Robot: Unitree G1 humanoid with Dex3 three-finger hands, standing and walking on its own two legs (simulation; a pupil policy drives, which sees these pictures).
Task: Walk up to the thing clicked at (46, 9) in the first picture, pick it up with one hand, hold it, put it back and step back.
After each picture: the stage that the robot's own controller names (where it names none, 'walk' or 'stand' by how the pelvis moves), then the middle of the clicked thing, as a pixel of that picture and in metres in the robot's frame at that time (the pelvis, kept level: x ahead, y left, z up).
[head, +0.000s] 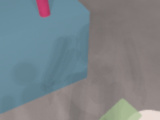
stand; out of the picture +0.92 +0.28 +0.08
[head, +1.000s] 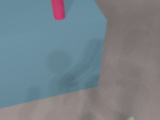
rise first; out of the picture +0.87 +0.21 +0.09
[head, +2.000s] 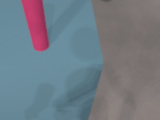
walk; (36, 23) +0.56 +0.22 +0.10
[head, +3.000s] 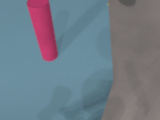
stand; (45, 33) +0.51 +0.18 +0.11
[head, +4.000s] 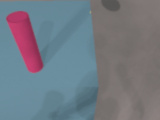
stand; (27, 45) +0.48 +0.24 +0.09
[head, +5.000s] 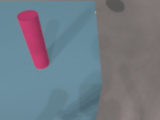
stand; (35, 43) +0.51 +0.22 +0.08
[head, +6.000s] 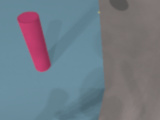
stand; (36, 45) +0.49 +0.21 +0.08
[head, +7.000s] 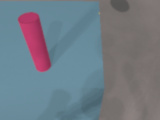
stand; (37, 45) +0.49 +0.21 +0.08
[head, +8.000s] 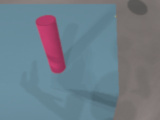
rise first; (52, 47) +0.49 +0.18 +0.08
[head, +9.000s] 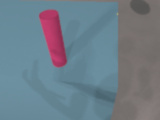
go down; (55, 41) +0.52 +0.18 +0.08
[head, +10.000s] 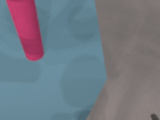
go down; (28, 29) +0.49 +0.17 +0.10
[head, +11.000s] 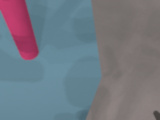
approach; (21, 29) +0.50 +0.18 +0.11
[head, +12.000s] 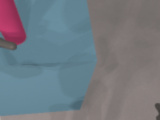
close in; (2, 8) +0.52 +0.19 +0.15
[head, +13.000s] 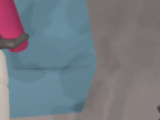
lift; (4, 14) +0.51 +0.19 +0.15
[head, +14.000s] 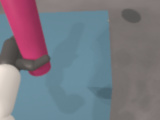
lift; (28, 32) +0.34 +0.16 +0.29
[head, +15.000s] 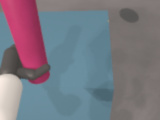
hold; (29, 42) +0.33 +0.16 +0.26
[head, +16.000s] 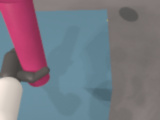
hold; (29, 46) +0.33 +0.16 +0.24
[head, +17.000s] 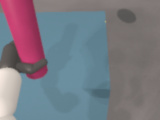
crouch; (27, 38) +0.36 +0.17 +0.25
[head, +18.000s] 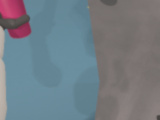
crouch; out of the picture +0.50 +0.18 +0.29
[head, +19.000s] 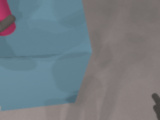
lower; out of the picture +0.55 +0.19 +0.16
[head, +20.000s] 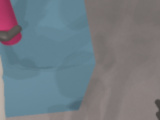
lower; out of the picture +0.53 +0.19 +0.15
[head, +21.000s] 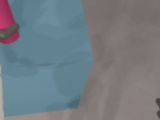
lower; out of the picture +0.53 +0.19 +0.15
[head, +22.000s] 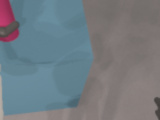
lower; out of the picture +0.54 +0.19 +0.16
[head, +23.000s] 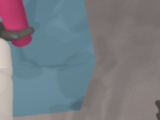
open; (11, 7) +0.53 +0.16 +0.15
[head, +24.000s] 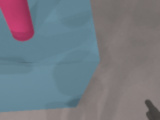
sink last; (13, 1) +0.52 +0.16 +0.15
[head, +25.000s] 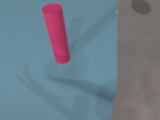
sink last; (58, 37) +0.52 +0.17 +0.11
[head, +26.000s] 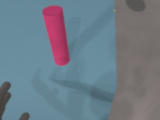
stand; (58, 39) +0.51 +0.16 +0.09
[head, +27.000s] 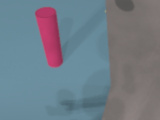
stand; (51, 40) +0.51 +0.16 +0.08
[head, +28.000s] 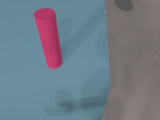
stand; (50, 42) +0.50 +0.16 +0.08
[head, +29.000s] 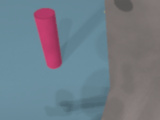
stand; (50, 42) +0.50 +0.16 +0.08
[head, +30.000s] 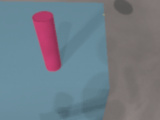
stand; (49, 44) +0.50 +0.16 +0.09
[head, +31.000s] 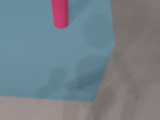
walk; out of the picture +0.66 +0.13 +0.10
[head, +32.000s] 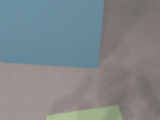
walk; out of the picture +1.04 +0.17 +0.10
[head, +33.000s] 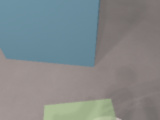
stand; out of the picture +1.21 +0.16 +0.10
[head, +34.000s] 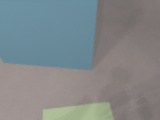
stand; out of the picture +1.20 +0.16 +0.08
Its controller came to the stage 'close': yes
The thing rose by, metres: 0.20
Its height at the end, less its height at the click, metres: +0.00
